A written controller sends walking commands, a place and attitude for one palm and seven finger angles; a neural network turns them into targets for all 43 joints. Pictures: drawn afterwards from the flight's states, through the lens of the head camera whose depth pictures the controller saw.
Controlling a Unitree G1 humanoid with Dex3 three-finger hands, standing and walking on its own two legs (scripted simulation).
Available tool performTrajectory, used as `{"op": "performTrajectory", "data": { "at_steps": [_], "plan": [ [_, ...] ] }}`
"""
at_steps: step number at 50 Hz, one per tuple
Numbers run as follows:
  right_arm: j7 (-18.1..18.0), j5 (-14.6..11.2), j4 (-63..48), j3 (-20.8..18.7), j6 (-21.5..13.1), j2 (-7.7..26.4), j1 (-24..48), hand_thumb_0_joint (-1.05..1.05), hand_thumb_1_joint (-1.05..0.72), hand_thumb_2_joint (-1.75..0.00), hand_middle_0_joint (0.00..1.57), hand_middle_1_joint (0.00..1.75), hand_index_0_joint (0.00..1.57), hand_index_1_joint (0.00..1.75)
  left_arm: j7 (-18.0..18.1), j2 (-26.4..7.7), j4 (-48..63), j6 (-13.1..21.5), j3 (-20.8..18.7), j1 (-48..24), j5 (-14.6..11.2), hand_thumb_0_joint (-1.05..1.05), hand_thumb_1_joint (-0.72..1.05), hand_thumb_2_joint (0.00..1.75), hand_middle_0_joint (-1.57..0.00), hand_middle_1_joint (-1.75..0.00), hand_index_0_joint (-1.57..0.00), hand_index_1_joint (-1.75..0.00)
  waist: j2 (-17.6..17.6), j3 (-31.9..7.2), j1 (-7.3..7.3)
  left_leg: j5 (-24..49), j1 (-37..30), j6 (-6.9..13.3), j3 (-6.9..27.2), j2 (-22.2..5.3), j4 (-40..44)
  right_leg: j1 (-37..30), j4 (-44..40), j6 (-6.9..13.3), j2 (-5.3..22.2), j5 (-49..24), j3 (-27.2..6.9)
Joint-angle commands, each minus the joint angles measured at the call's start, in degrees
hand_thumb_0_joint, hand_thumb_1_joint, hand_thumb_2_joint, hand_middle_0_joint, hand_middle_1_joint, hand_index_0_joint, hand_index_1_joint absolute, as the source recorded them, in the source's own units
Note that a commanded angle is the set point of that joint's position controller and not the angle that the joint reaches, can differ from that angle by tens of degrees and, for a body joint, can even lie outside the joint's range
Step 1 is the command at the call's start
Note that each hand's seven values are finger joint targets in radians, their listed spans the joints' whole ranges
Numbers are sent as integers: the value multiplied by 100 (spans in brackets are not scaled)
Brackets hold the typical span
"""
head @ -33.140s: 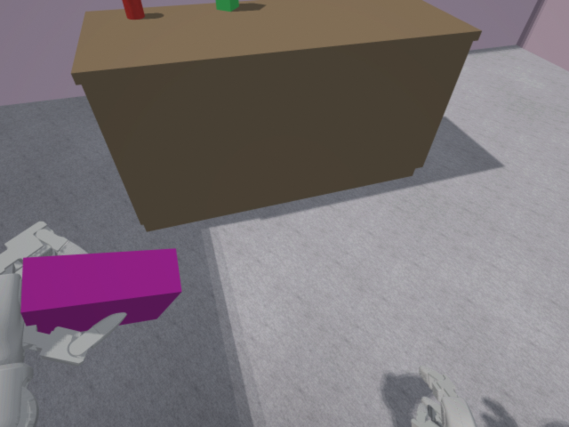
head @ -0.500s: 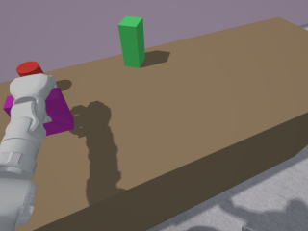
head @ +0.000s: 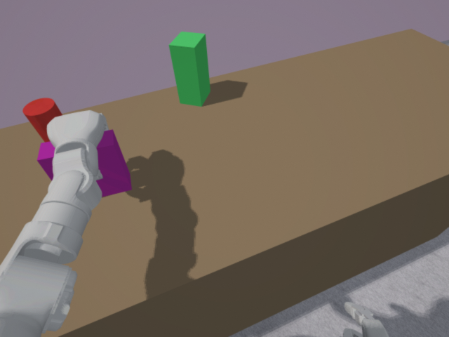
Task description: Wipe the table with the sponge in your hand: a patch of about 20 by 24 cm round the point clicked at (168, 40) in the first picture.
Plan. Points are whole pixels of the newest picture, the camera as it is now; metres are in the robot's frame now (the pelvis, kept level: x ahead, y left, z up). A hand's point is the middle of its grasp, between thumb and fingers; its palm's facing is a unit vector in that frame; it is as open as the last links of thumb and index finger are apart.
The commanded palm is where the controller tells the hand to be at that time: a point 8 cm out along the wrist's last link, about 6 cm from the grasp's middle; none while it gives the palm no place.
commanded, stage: wipe back along the middle lane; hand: left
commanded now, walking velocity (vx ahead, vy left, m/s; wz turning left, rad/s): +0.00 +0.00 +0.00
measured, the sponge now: (94, 175) +0.39 +0.31 +0.06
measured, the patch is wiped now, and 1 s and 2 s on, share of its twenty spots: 0.70 0.90 0.90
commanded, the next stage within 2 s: slide across to the third lane in 1.62 s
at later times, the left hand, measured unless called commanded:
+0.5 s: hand (95, 170) +0.36 +0.27 +0.11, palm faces +0.00 -0.01 -1.00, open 9.2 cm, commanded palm +0.33 +0.26 +0.14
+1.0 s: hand (96, 184) +0.33 +0.25 +0.11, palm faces +0.07 -0.02 -1.00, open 9.2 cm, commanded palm +0.28 +0.23 +0.14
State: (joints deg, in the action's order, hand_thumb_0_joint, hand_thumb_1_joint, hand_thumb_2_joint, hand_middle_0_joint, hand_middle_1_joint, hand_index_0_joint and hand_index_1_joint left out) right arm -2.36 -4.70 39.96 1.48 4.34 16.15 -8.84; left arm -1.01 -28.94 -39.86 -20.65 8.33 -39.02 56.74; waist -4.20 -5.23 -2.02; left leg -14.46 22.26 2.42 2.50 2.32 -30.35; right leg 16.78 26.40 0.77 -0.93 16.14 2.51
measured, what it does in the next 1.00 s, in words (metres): stands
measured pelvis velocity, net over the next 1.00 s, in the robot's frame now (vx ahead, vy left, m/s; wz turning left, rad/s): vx -0.01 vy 0.00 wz -0.03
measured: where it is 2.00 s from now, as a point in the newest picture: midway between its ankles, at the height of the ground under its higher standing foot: outside the picture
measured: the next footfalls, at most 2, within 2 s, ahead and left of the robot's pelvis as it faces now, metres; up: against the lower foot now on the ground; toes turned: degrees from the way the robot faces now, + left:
none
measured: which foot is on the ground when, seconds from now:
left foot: down 0.00-1.00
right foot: down 0.00-1.00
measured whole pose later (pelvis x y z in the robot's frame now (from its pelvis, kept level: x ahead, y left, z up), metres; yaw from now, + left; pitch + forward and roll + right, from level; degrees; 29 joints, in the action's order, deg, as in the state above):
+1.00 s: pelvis -0.01 +0.00 +0.00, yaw -2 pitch +2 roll -1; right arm -1.0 -5.6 38.5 2.5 6.7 16.1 -4.9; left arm 2.3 -24.1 -15.0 -31.1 10.9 -18.2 55.6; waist -5.9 -6.0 -3.7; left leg -14.6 17.5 2.2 0.6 1.9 -30.0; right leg 13.5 27.9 0.9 -1.2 16.6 0.6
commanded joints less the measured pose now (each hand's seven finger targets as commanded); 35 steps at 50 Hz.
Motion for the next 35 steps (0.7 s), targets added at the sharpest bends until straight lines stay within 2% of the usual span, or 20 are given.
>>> {"op": "performTrajectory", "data": {
  "at_steps": [1, 2, 3, 4, 5, 6, 8, 9, 10, 12, 13, 16, 18, 20, 23, 26, 28, 30, 33, 35],
  "plan": [
    [-47, -2, -691, -272, -170, 710, 375, 0, -90, -90, 20, 30, 20, 30, 51, -893, 911, 106, -321, -1871, 53, 0, 10, 130, -120, -160, -120, -160, 317, -1775, 178, 2352, -1496, 30, 58, -88, 19, -262, -116, 305, -92, -2464, -74],
    [-37, 7, -702, -273, -134, 717, 390, 0, -90, -90, 20, 30, 20, 30, 53, -957, 860, 72, -454, -1518, 36, 0, 10, 130, -120, -160, -120, -160, 417, -1797, 103, 2405, -1429, 45, 8, -76, 11, -402, -110, 295, -81, -2646, -93],
    [-30, 17, -690, -267, -103, 781, 427, 0, -90, -90, 20, 30, 20, 30, 74, -1338, 787, 40, -833, -1164, 25, 0, 10, 130, -120, -160, -120, -160, 507, -1784, -4, 2431, -1309, 43, -10, -69, 33, -583, -108, 306, -75, -2812, -135],
    [-23, 15, -756, -248, -88, 751, 460, 0, -90, -90, 20, 30, 20, 30, 59, -1074, 937, 37, -587, -1153, 21, 0, 10, 130, -120, -160, -120, -160, 528, -1787, 45, 2477, -1239, 54, -82, -42, 16, -684, -76, 269, -60, -2999, -127],
    [-10, 5, -757, -246, -73, 738, 506, 0, -90, -90, 20, 30, 20, 30, 84, -1192, 981, 14, -730, -1025, 42, 0, 10, 130, -120, -160, -120, -160, 595, -1704, 0, 2411, -1161, 43, -81, -53, 49, -686, -67, 260, -53, -2970, -133],
    [0, 4, -802, -234, -59, 732, 578, 0, -90, -90, 20, 30, 20, 30, 81, -1023, 1033, -20, -582, -933, 32, 0, 10, 130, -120, -160, -120, -160, 636, -1555, 20, 2258, -1075, 52, -109, -47, 91, -647, -108, 237, -49, -2869, -135],
    [5, 3, -795, -237, -32, 798, 634, 0, -90, -90, 20, 30, 20, 30, 124, -1452, 1090, -85, -958, -713, 69, 0, 10, 130, -120, -160, -120, -160, 602, -1499, -68, 2151, -995, 56, -96, -47, 142, -729, -103, 265, -59, -2807, -194],
    [9, -3, -862, -236, -35, 753, 649, 0, -90, -90, 20, 30, 20, 30, 115, -1128, 1215, -119, -676, -647, 27, 0, 10, 130, -120, -160, -120, -160, 554, -1563, -32, 2156, -1010, 74, -146, -17, 119, -793, -92, 237, -56, -2845, -173],
    [13, -22, -858, -243, -30, 752, 680, 0, -90, -90, 20, 30, 20, 30, 121, -1257, 1199, -166, -826, -496, 16, 0, 10, 130, -120, -160, -120, -160, 619, -1479, -61, 2110, -988, 68, -142, -25, 129, -773, -104, 233, -51, -2814, -181],
    [38, -38, -926, -249, -28, 731, 783, 0, -90, -90, 20, 30, 20, 30, 96, -1041, 1448, -242, -686, -222, -66, 0, 10, 130, -120, -160, -120, -160, 533, -1473, -85, 2040, -1030, 67, -152, -14, 151, -760, -132, 224, -55, -2727, -195],
    [42, -28, -924, -256, -27, 777, 824, 0, -90, -90, 20, 30, 20, 30, 96, -1244, 1543, -263, -878, -79, -67, 0, 10, 130, -120, -160, -120, -160, 512, -1502, -126, 2071, -1053, 62, -117, -19, 152, -788, -115, 249, -60, -2723, -213],
    [50, -69, -990, -235, -21, 704, 915, 0, -90, -90, 20, 30, 20, 30, 39, -670, 1676, -417, -394, 108, -144, 0, 10, 130, -120, -160, -120, -160, 504, -1159, -32, 1723, -1016, 64, -137, -32, 214, -525, -210, 216, -77, -2273, -155],
    [14, -83, -937, -221, -14, 754, 955, 0, -90, -90, 20, 30, 20, 30, 17, -857, 1580, -490, -504, -32, -134, 0, 10, 130, -120, -160, -120, -160, 602, -956, -11, 1469, -971, 58, -102, -56, 301, -391, -277, 233, -84, -1929, -180],
    [-9, -102, -975, -212, -28, 700, 993, 0, -90, -90, 20, 30, 20, 30, -3, -548, 1669, -527, -212, -136, -132, 0, 10, 130, -120, -160, -120, -160, 588, -932, 32, 1284, -1016, 65, -98, -50, 321, -267, -310, 215, -89, -1638, -143],
    [-41, -90, -921, -214, -36, 734, 994, 0, -90, -90, 20, 30, 20, 30, -8, -763, 1501, -546, -393, -32, -113, 0, 10, 130, -120, -160, -120, -160, 595, -960, -11, 1165, -1011, 52, -89, -49, 325, -287, -322, 236, -91, -1527, -197],
    [-44, -98, -969, -188, -45, 677, 1033, 0, -90, -90, 20, 30, 20, 30, -32, -381, 1513, -523, -102, 48, -125, 0, 10, 130, -120, -160, -120, -160, 588, -936, 14, 1074, -1031, 41, -91, -51, 326, -214, -317, 228, -99, -1394, -168],
    [-50, -92, -940, -190, -40, 717, 1026, 0, -90, -90, 20, 30, 20, 30, -16, -670, 1380, -510, -369, 173, -104, 0, 10, 130, -120, -160, -120, -160, 677, -900, -31, 1019, -974, 31, -58, -64, 338, -221, -321, 244, -106, -1332, -211],
    [-37, -103, -1018, -165, -49, 646, 1083, 0, -90, -90, 20, 30, 20, 30, -10, -290, 1562, -500, -64, 141, -123, 0, 10, 130, -120, -160, -120, -160, 540, -908, -24, 945, -1022, 24, -48, -71, 357, -142, -305, 243, -113, -1141, -135],
    [-37, -95, -1005, -175, -50, 657, 1129, 0, -90, -90, 20, 30, 20, 30, 40, -399, 1569, -520, -188, 135, -124, 0, 10, 130, -120, -160, -120, -160, 470, -784, -51, 823, -1027, 14, 9, -97, 400, -38, -332, 272, -133, -922, -158],
    [-12, -100, -1075, -163, -64, 606, 1174, 0, -90, -90, 20, 30, 20, 30, 68, -131, 1712, -548, -35, 375, -184, 0, 10, 130, -120, -160, -120, -160, 610, -881, -84, 898, -1063, 15, 13, -93, 376, -112, -299, 261, -141, -987, -112]
  ]
}}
